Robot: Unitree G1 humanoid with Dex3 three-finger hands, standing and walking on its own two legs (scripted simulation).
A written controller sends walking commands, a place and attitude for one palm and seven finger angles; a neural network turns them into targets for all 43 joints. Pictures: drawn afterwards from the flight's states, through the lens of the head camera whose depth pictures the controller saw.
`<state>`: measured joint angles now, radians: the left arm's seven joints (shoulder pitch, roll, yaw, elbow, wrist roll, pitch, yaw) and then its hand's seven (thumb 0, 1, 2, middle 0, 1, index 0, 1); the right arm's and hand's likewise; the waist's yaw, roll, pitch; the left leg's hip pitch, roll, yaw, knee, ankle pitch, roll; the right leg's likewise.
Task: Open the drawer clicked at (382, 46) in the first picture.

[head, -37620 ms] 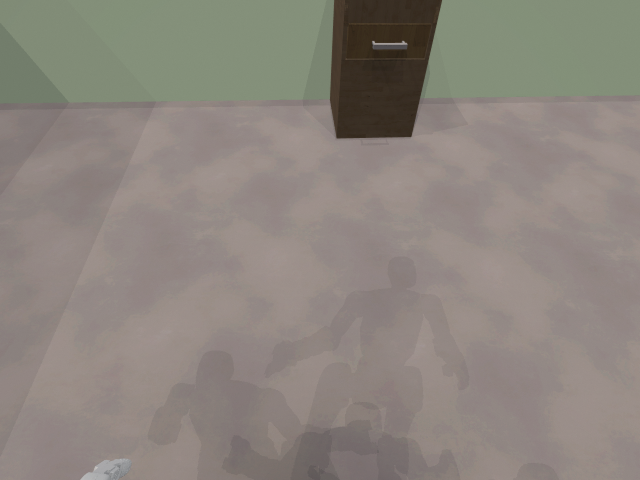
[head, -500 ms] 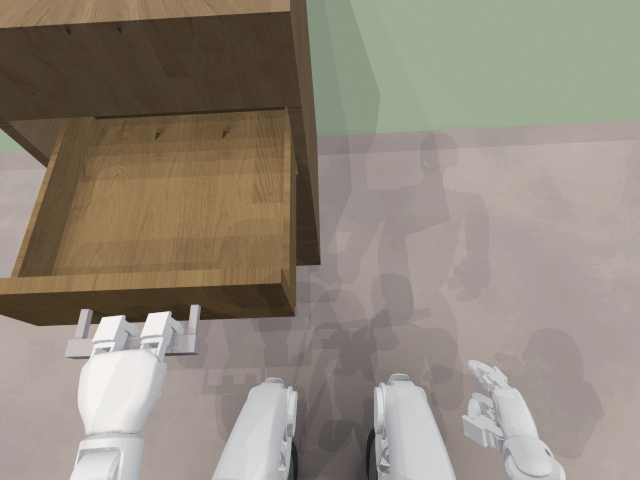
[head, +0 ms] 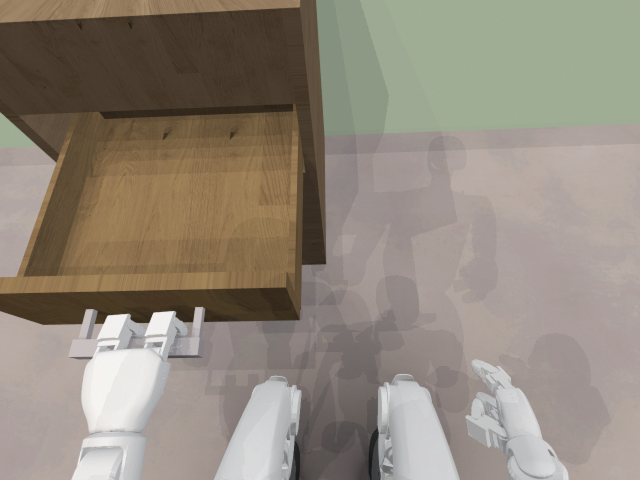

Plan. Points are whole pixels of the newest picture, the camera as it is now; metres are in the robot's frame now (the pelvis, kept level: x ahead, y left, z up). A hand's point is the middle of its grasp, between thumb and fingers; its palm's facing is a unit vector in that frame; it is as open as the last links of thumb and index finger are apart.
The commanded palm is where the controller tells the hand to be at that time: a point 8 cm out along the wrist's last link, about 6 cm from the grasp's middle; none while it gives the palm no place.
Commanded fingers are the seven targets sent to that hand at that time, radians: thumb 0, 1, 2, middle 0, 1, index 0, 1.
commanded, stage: open the thumb to release the handle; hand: left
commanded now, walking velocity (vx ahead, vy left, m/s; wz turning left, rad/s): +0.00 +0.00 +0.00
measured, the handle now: (141, 332) +0.28 +0.26 -0.05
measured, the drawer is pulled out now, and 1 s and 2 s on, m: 0.27 0.26 0.26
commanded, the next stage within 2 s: lift the hand off the handle in 0.40 s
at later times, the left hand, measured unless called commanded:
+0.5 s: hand (148, 382) +0.23 +0.24 -0.07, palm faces -0.05 -0.05 -1.00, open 13.2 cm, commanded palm +0.20 +0.24 -0.02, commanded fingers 0.00 -0.50 0.30 -0.30 -1.20 -0.30 -1.20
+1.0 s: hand (143, 372) +0.24 +0.25 -0.06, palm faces -0.06 -0.05 -1.00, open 13.6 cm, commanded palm +0.22 +0.24 +0.00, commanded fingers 0.00 -0.50 0.30 -0.30 -1.20 -0.30 -1.20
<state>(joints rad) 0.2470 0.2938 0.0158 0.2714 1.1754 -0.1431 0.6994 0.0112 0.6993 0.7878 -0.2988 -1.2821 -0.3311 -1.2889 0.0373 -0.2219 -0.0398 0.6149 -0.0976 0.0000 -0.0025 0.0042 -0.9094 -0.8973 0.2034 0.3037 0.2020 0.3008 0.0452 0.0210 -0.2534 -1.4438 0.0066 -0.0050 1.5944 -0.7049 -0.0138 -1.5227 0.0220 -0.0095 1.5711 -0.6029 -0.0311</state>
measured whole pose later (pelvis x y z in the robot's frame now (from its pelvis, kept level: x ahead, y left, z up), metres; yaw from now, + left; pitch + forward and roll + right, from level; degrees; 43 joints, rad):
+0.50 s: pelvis -0.02 +0.00 +0.00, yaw +0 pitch +30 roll +0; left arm 0.16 0.31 0.00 0.35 1.14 -0.11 0.69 0.00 -0.39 0.35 -0.32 -1.21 -0.32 -1.21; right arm 0.08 -0.23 -0.04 0.65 -0.08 -0.01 -0.02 0.00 -0.91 -0.90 0.20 0.30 0.20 0.30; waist 0.04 0.03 -0.25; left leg -1.45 0.00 -0.02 1.59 -0.67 -0.02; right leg -1.51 0.02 -0.02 1.56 -0.56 -0.03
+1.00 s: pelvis -0.02 +0.01 +0.01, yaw +0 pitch +29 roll +0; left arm 0.10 0.31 -0.03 0.36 1.12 -0.06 0.66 0.00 -0.49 0.31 -0.32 -1.20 -0.35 -1.22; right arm 0.08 -0.22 -0.04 0.65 -0.07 -0.02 -0.03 0.00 -0.91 -0.90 0.20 0.30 0.20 0.30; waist 0.04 0.04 -0.23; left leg -1.42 0.00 -0.02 1.55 -0.65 -0.01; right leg -1.47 0.01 -0.02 1.51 -0.54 -0.02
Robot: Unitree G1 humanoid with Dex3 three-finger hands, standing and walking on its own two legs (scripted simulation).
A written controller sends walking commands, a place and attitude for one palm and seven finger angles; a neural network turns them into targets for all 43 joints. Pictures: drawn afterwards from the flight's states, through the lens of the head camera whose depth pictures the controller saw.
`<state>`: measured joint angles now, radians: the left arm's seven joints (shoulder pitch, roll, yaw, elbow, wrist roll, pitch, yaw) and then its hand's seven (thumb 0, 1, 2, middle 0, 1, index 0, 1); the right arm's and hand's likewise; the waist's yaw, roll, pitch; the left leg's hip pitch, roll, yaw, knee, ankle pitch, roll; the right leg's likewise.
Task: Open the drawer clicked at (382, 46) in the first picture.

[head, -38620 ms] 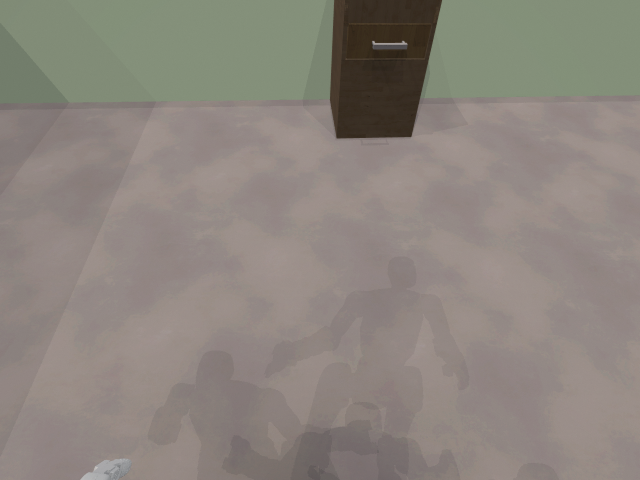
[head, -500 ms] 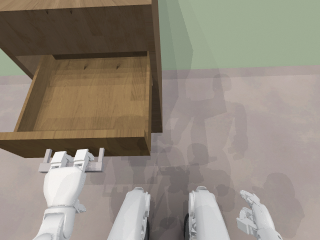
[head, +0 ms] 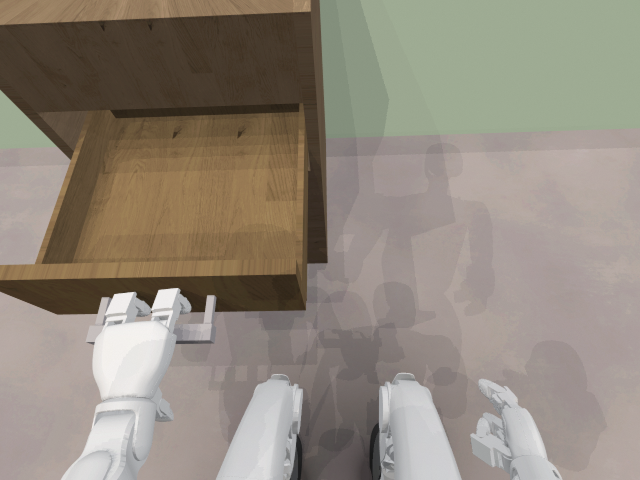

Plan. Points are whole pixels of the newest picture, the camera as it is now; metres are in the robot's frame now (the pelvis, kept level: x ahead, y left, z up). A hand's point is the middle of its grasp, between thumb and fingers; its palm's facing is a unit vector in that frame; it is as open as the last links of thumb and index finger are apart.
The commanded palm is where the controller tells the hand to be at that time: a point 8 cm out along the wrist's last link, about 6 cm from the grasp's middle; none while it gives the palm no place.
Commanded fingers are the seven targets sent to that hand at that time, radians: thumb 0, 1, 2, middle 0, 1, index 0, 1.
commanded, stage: lift the hand off the handle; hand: left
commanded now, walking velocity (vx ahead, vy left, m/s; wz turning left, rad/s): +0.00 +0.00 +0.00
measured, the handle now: (155, 319) +0.31 +0.25 -0.06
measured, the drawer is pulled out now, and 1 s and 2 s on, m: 0.26 0.26 0.26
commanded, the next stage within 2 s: none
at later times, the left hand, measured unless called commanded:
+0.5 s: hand (148, 351) +0.26 +0.23 -0.03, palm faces -0.05 -0.05 -1.00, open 13.7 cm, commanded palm +0.24 +0.23 +0.02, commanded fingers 0.00 -0.50 0.30 -0.30 -1.20 -0.30 -1.20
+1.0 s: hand (132, 344) +0.26 +0.23 +0.01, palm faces -0.05 -0.05 -1.00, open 13.7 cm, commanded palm +0.24 +0.23 +0.06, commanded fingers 0.00 -0.50 0.30 -0.30 -1.20 -0.30 -1.20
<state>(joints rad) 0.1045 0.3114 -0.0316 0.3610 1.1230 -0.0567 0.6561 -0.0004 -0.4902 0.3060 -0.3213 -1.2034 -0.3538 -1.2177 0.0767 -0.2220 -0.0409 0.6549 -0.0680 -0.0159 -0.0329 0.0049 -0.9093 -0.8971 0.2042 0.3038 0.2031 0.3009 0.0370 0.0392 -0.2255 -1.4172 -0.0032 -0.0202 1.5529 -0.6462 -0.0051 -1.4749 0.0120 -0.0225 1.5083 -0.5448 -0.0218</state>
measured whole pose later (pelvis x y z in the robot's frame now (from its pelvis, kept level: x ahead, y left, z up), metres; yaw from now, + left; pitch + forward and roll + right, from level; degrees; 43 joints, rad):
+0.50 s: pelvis +0.01 +0.00 +0.04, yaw +0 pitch +26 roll +0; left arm 0.17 0.30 -0.06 0.33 1.13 -0.02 0.65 0.00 -0.49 0.31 -0.32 -1.20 -0.34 -1.21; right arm 0.10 -0.23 -0.03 0.62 -0.06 0.01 -0.03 0.00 -0.91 -0.90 0.20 0.30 0.20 0.30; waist 0.03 0.04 -0.23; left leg -1.23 0.00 -0.02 1.39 -0.61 -0.01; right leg -1.29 0.02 -0.02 1.36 -0.52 -0.02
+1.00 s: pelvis +0.03 -0.01 +0.07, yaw +0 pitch +23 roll +0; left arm 0.23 0.31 -0.03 0.28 1.10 -0.03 0.63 0.00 -0.49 0.31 -0.32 -1.20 -0.34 -1.21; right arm 0.13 -0.23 -0.04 0.61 -0.06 0.01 -0.03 0.01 -0.91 -0.90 0.20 0.30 0.20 0.30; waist 0.02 0.04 -0.22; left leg -1.10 0.01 -0.02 1.28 -0.59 -0.02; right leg -1.16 0.02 -0.02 1.26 -0.50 -0.03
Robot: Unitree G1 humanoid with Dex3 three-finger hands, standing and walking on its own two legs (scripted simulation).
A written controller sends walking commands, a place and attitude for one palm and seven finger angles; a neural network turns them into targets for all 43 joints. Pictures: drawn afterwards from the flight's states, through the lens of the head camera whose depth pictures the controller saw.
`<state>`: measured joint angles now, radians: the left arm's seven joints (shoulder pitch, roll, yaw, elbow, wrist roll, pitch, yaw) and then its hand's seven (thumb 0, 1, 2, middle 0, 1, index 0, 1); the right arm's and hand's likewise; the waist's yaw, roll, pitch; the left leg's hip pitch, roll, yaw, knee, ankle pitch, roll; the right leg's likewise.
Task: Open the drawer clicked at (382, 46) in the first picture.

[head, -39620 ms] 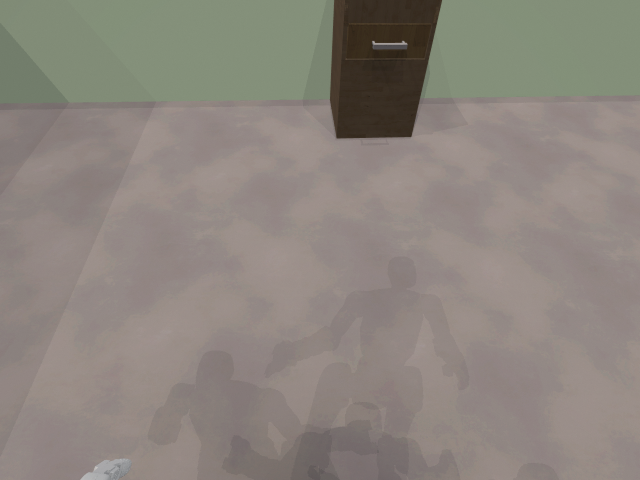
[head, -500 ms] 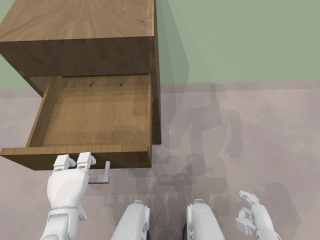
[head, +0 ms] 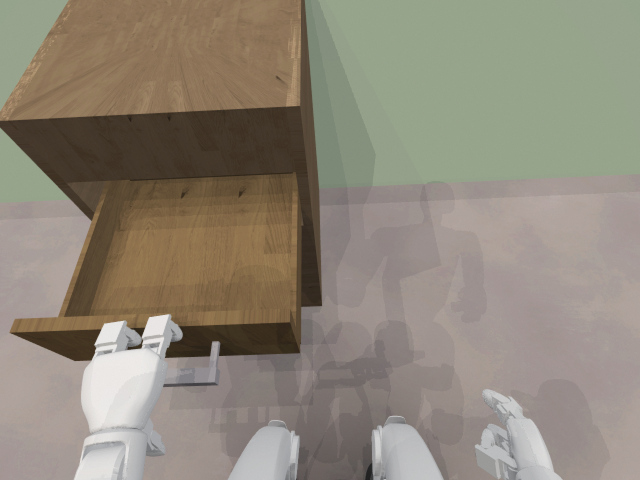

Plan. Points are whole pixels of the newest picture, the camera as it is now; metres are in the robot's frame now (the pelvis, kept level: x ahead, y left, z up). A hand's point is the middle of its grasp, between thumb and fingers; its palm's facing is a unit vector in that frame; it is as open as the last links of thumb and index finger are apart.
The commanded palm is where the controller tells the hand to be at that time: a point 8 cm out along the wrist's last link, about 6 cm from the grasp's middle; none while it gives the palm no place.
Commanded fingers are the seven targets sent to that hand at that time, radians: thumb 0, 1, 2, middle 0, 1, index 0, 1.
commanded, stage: lift the hand off the handle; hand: left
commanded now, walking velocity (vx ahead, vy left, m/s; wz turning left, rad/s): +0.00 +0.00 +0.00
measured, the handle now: (165, 364) +0.28 +0.26 -0.12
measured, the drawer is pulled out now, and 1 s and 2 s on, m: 0.26 0.26 0.26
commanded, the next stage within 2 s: draw the hand back to the body in 1.10 s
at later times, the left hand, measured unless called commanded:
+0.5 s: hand (132, 381) +0.23 +0.25 -0.01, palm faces -0.02 -0.06 -1.00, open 13.8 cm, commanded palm +0.21 +0.24 +0.04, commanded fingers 0.00 -0.50 0.30 -0.30 -1.20 -0.30 -1.20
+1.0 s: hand (115, 373) +0.23 +0.24 +0.03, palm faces +0.02 -0.08 -1.00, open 13.8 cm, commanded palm +0.21 +0.24 +0.07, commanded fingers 0.00 -0.50 0.30 -0.30 -1.20 -0.30 -1.20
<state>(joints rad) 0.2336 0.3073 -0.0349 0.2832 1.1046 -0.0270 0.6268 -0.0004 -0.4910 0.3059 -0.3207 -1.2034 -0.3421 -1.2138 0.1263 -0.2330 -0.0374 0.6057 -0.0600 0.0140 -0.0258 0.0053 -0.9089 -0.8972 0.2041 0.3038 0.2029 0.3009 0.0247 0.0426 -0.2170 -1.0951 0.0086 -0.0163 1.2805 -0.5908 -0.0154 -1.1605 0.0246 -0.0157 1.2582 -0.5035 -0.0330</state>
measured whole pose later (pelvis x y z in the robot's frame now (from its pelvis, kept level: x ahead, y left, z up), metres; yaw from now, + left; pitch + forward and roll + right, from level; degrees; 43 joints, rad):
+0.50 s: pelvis +0.01 +0.01 +0.03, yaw +0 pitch +20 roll +0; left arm 0.31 0.31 -0.04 0.21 1.09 -0.03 0.59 0.00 -0.49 0.31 -0.32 -1.20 -0.32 -1.20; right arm 0.16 -0.23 -0.03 0.57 -0.05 0.03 -0.01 0.01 -0.91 -0.90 0.20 0.30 0.20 0.30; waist 0.03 0.05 -0.21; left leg -0.94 0.01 -0.01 1.16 -0.56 -0.01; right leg -1.01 0.02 -0.01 1.14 -0.48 -0.02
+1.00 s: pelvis +0.02 +0.01 +0.05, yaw -1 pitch +16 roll +0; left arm 0.38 0.31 -0.07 0.10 1.08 0.01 0.57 0.00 -0.49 0.31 -0.32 -1.20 -0.32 -1.20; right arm 0.18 -0.23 -0.03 0.53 -0.05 0.05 0.01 0.01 -0.91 -0.90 0.20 0.30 0.20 0.30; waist 0.03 0.06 -0.19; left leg -0.79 0.00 0.00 1.05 -0.54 0.01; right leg -0.85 0.02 0.01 1.03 -0.45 -0.01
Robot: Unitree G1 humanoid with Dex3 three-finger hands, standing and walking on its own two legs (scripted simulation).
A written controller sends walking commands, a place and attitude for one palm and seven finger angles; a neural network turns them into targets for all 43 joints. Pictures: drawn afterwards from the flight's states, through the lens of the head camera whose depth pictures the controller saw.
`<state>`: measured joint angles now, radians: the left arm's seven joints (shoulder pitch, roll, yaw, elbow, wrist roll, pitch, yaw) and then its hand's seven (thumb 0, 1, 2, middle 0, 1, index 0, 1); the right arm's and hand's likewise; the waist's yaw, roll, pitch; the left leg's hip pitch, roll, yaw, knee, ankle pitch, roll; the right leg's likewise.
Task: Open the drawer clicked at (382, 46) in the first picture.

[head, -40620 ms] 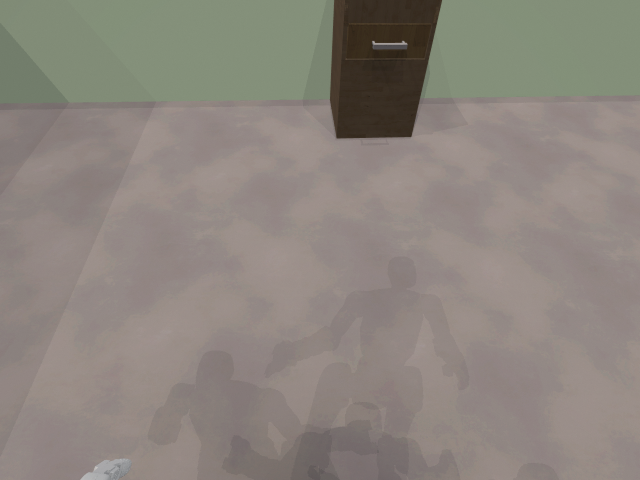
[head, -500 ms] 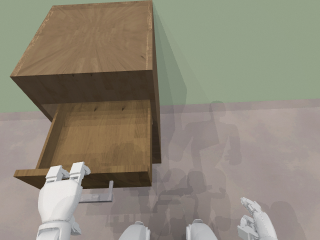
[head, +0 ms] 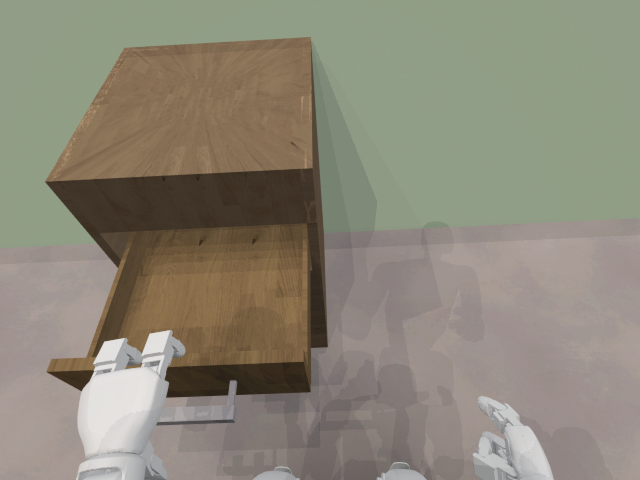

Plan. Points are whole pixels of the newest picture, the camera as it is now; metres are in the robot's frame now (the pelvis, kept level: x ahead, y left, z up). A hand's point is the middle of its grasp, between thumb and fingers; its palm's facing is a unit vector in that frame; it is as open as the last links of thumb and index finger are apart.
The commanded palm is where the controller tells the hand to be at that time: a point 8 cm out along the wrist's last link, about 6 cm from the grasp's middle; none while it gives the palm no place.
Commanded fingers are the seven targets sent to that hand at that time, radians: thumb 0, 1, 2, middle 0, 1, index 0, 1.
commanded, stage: lift the hand off the handle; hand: left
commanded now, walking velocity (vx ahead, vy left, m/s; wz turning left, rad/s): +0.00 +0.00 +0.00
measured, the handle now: (186, 402) +0.25 +0.25 -0.17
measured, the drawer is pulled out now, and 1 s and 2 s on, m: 0.26 0.26 0.26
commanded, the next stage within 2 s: draw the hand back to the body in 0.10 s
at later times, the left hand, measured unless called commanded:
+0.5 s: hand (112, 395) +0.21 +0.26 +0.03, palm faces +0.05 -0.05 -1.00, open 13.9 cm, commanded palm +0.18 +0.24 +0.08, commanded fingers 0.00 -0.50 0.30 -0.30 -1.20 -0.30 -1.20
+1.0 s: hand (98, 368) +0.21 +0.22 +0.12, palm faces +0.33 -0.83 -0.45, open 13.5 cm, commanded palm +0.17 +0.27 +0.16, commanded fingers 0.00 -0.12 0.47 -0.27 -0.95 -0.27 -0.95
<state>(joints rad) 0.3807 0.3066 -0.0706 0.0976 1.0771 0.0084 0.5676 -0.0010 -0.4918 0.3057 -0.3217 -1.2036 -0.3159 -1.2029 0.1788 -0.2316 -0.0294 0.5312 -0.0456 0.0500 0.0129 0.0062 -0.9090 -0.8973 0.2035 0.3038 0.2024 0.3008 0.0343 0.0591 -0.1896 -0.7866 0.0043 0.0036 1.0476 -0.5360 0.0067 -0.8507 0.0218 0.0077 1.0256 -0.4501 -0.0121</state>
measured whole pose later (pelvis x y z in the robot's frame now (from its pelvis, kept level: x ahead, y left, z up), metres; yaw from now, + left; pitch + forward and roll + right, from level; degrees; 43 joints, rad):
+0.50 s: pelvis +0.01 +0.00 +0.02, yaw +0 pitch +12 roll +0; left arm 0.46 0.35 -0.02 0.00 1.00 0.06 0.50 0.00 -0.49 0.31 -0.32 -1.20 -0.31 -1.20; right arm 0.19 -0.24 -0.03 0.54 -0.02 0.06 0.01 0.01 -0.91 -0.90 0.20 0.30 0.20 0.30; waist 0.05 0.08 -0.17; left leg -0.63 0.01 0.01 0.92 -0.50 0.00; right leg -0.70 0.02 0.02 0.91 -0.43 -0.01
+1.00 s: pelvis +0.03 +0.01 +0.05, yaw +2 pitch +1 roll +0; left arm 0.57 0.25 0.08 -0.30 0.08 0.00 0.19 -0.01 -0.39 0.35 -0.31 -1.13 -0.30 -1.13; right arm 0.28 -0.19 0.03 0.51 0.02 -0.08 -0.09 0.01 -0.91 -0.90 0.20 0.30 0.20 0.30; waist 0.04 0.09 -0.08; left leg -0.27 -0.02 -0.03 0.68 -0.43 0.02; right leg -0.32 -0.01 -0.02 0.68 -0.38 0.00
